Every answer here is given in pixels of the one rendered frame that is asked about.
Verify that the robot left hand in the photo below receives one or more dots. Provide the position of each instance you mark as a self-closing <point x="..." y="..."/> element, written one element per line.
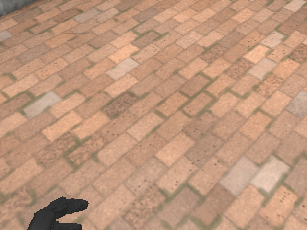
<point x="45" y="219"/>

